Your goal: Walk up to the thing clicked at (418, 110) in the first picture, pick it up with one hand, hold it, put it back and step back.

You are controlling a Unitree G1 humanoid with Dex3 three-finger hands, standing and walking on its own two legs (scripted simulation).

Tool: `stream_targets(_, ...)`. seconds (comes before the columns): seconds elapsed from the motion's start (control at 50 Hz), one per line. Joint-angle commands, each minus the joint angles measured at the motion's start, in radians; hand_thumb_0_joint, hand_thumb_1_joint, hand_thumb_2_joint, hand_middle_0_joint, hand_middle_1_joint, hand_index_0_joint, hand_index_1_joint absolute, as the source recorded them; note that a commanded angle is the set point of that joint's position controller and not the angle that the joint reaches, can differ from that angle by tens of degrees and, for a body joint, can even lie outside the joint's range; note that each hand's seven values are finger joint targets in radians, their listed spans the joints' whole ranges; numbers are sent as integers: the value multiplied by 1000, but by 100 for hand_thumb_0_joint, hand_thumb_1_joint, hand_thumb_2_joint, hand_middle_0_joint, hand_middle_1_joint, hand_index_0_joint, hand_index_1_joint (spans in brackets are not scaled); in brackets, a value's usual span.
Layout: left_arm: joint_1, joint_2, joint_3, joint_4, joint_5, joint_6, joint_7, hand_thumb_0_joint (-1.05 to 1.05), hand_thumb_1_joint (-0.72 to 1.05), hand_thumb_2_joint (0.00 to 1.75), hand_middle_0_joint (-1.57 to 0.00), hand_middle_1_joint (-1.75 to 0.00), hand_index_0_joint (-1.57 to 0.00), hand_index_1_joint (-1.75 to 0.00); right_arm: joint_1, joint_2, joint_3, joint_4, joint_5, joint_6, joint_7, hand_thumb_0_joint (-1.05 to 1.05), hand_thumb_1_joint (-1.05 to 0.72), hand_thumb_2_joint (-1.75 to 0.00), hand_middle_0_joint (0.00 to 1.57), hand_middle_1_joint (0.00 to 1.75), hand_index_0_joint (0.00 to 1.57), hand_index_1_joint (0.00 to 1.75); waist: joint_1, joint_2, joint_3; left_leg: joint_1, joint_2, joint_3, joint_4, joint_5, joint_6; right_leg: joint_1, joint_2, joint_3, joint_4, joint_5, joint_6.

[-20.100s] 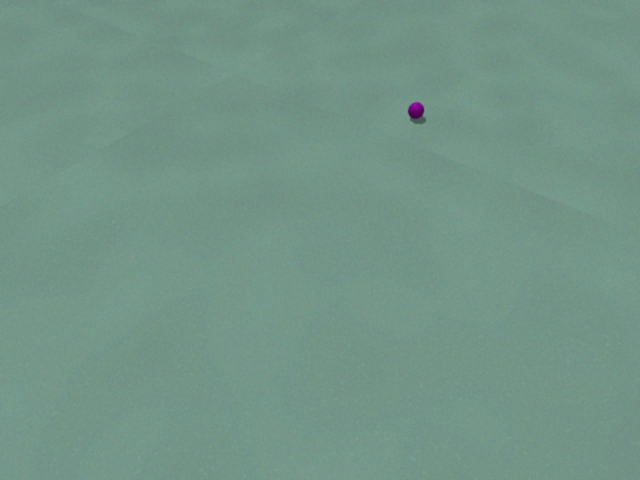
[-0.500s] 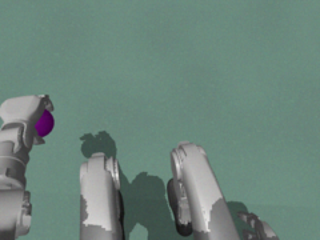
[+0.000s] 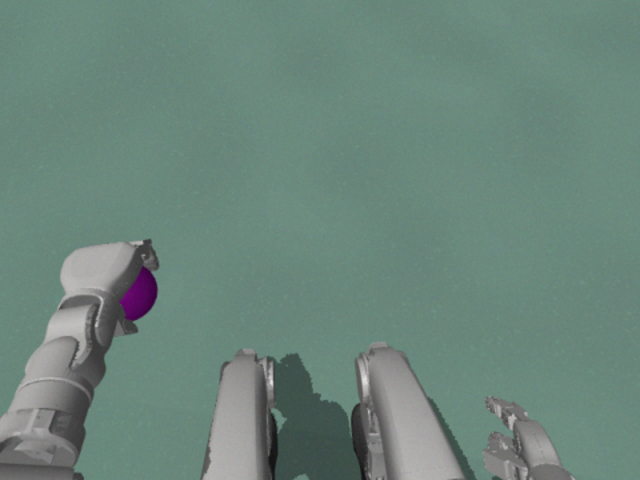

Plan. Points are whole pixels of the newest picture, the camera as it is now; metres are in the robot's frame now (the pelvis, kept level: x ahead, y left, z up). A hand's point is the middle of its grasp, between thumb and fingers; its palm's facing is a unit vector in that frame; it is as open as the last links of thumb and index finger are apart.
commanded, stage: lift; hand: left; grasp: from above
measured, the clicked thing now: (124, 291) +0.38 +0.27 -0.11
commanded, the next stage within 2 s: hold in 0.80 s
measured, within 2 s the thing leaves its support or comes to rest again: neither
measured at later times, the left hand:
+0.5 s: hand (87, 258) +0.35 +0.24 +0.07, palm faces -0.45 -0.08 -0.89, open 10.5 cm
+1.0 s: hand (68, 204) +0.37 +0.22 +0.14, palm faces -0.44 -0.08 -0.90, open 10.5 cm
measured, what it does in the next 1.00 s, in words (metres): rises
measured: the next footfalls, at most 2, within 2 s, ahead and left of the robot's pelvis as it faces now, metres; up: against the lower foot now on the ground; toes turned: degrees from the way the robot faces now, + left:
none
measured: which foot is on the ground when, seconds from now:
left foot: down 0.00-1.00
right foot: down 0.00-1.00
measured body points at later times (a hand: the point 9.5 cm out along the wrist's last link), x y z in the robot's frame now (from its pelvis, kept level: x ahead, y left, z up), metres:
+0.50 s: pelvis +0.03 +0.00 +0.15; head +0.10 +0.00 +0.60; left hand +0.37 +0.24 +0.12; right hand +0.13 -0.27 +0.03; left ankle +0.08 +0.11 -0.51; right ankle +0.09 -0.13 -0.51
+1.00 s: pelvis +0.07 +0.00 +0.21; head +0.11 -0.01 +0.65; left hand +0.39 +0.23 +0.19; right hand +0.17 -0.27 +0.08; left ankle +0.08 +0.11 -0.51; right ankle +0.09 -0.13 -0.51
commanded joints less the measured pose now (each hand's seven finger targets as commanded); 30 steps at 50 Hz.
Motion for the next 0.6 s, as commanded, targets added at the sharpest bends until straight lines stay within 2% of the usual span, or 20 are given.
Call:
stream_targets(0.0,-227,217,74,-220,-16,24,40,0,58,107,-96,-97,-96,-97,83,-167,-56,-73,13,-30,-37,0,-91,-90,20,30,20,30,-11,105,-480,571,4,7,-412,57,8,365,24,-15,-333,103,-50)
stream_targets(0.02,-224,170,36,-231,-17,27,37,0,59,108,-97,-98,-97,-98,83,-164,-56,-67,12,-32,-42,0,-91,-90,20,30,20,30,-20,107,-451,589,6,4,-443,50,5,378,25,-11,-363,98,-50)
stream_targets(0.04,-228,165,30,-226,-18,29,36,0,60,106,-96,-98,-97,-98,78,-163,-54,-64,13,-35,-47,0,-91,-90,20,30,20,30,-23,113,-420,611,9,-1,-473,36,3,385,27,-10,-384,86,-50)
stream_targets(0.08,-209,191,53,-195,-15,32,42,0,58,105,-96,-97,-96,-97,78,-163,-52,-54,16,-43,-58,0,-91,-90,20,30,20,30,-5,88,-382,655,12,-5,-523,41,1,437,29,-6,-431,85,-50)
stream_targets(0.12,-236,166,28,-193,-10,30,46,0,59,105,-96,-97,-97,-97,77,-155,-50,-49,16,-50,-63,0,-91,-90,20,30,20,30,-15,100,-352,694,12,1,-565,48,-1,476,28,5,-481,90,-50)
stream_targets(0.18,-230,138,12,-139,-10,28,51,0,57,102,-94,-96,-95,-96,80,-151,-48,-40,16,-64,-69,0,-91,-91,20,30,20,30,-8,80,-305,748,15,-3,-635,61,-4,535,29,10,-546,101,-49)
stream_targets(0.2,-225,127,0,-121,-4,29,53,0,56,101,-94,-95,-94,-95,86,-147,-46,-40,17,-67,-70,0,-91,-91,20,30,20,30,-9,74,-297,767,12,3,-654,78,-5,567,30,16,-574,111,-51)
stream_targets(0.24,-200,126,3,-102,-3,30,58,0,55,99,-92,-95,-93,-94,92,-144,-48,-38,16,-72,-71,0,-91,-91,20,30,20,30,1,51,-297,802,6,18,-681,126,-3,638,32,26,-627,141,-52)
stream_targets(0.28,-225,88,-27,-91,-5,33,60,0,53,100,-91,-97,-92,-96,100,-139,-47,-33,15,-78,-72,0,-91,-91,20,30,20,30,-7,48,-281,840,6,27,-713,163,-3,681,33,30,-665,174,-52)
stream_targets(0.32,-217,95,-17,-55,-5,37,65,0,55,101,-92,-98,-93,-97,113,-143,-49,-29,11,-83,-72,0,-91,-91,20,30,20,30,3,43,-264,877,10,25,-752,187,-5,719,33,26,-694,201,-50)
stream_targets(0.38,-218,84,-26,-31,-5,41,73,0,58,101,-95,-96,-95,-96,120,-144,-50,-33,10,-84,-69,0,-91,-91,20,30,20,30,10,34,-241,932,9,31,-809,207,-6,776,29,26,-748,221,-50)
stream_targets(0.42,-263,114,-13,-72,-6,39,81,0,57,103,-95,-97,-96,-97,120,-140,-50,-40,11,-83,-69,0,-91,-91,20,30,20,30,14,37,-259,973,-1,57,-827,246,-2,832,30,37,-796,248,-51)
stream_targets(0.44,-218,84,-25,-32,-5,46,82,0,58,103,-96,-97,-96,-97,129,-138,-48,-38,9,-83,-67,0,-91,-91,20,30,20,30,10,19,-236,973,-2,57,-840,251,-2,847,28,37,-811,251,-50)
stream_targets(0.46,-239,72,-37,-52,-13,45,82,0,58,102,-96,-95,-96,-95,123,-136,-46,-40,9,-85,-66,0,-91,-91,20,30,20,30,10,22,-227,988,-2,58,-857,258,-2,861,27,37,-825,260,-49)
stream_targets(0.5,-225,93,-20,-29,-9,51,86,0,57,102,-96,-94,-96,-94,130,-140,-49,-37,10,-83,-67,0,-91,-91,20,30,20,30,14,16,-216,1017,-4,64,-882,274,-2,892,26,45,-858,273,-47)
stream_targets(0.54,-248,89,-26,-64,-14,51,89,0,57,100,-95,-93,-95,-93,121,-136,-49,-42,10,-81,-66,0,-91,-90,20,30,20,30,25,20,-222,1045,-8,68,-911,288,-3,931,22,50,-883,290,-46)
stream_targets(0.56,-209,94,-19,-36,-11,55,89,0,56,103,-97,-91,-95,-93,123,-141,-53,-46,11,-78,-65,0,-91,-90,20,30,20,30,25,3,-218,1065,-9,73,-920,299,-1,944,21,51,-904,300,-44)
stream_targets(0.58,-218,78,-33,-53,-17,56,87,0,55,103,-97,-90,-95,-92,117,-138,-51,-50,12,-77,-65,0,-91,-90,20,30,20,30,20,-4,-208,1077,-9,74,-935,297,-1,957,21,53,-921,300,-42)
